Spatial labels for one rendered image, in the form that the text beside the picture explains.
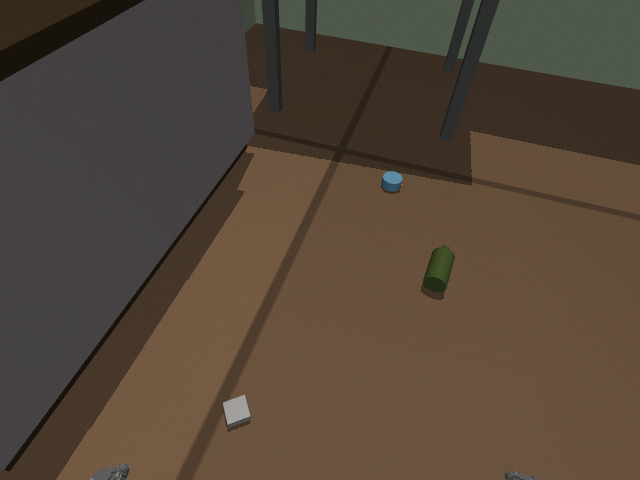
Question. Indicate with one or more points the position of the left robot hand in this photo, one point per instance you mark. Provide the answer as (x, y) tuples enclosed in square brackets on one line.
[(118, 472)]

